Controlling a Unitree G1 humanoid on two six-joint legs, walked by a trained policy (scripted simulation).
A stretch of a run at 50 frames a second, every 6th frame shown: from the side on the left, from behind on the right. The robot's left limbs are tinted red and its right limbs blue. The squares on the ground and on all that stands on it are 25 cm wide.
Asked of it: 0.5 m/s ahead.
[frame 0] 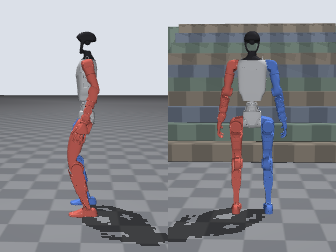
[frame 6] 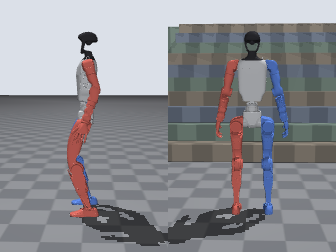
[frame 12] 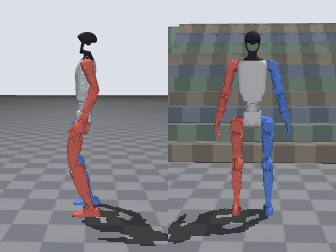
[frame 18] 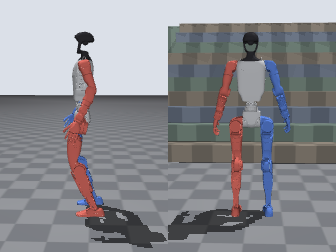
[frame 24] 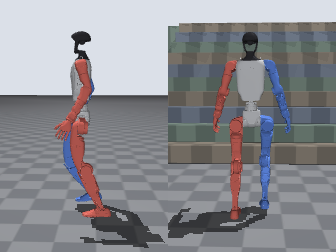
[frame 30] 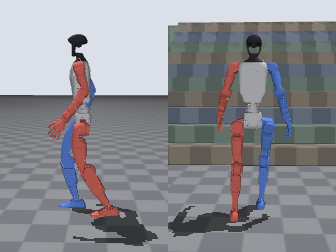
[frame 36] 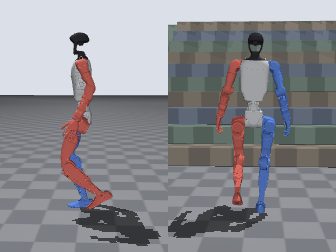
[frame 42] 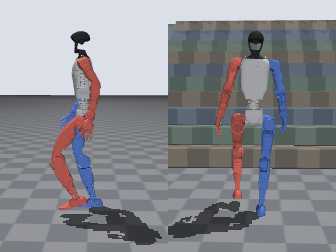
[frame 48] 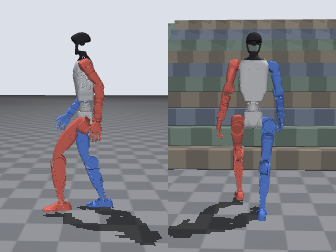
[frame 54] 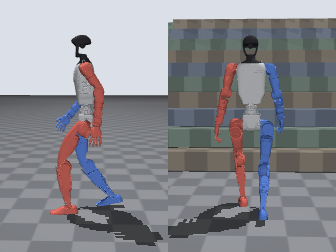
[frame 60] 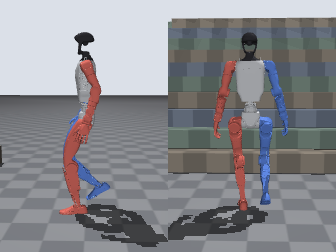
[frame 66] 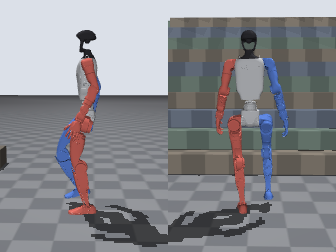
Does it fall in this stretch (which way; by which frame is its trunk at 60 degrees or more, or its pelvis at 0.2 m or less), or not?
no
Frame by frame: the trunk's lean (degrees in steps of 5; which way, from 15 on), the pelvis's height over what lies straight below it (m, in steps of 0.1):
0: 0, 0.8
6: 0, 0.8
12: 5, 0.8
18: 5, 0.8
24: 0, 0.8
30: 5, 0.8
36: 5, 0.8
42: 5, 0.8
48: 5, 0.8
54: 5, 0.7
60: 0, 0.8
66: 0, 0.8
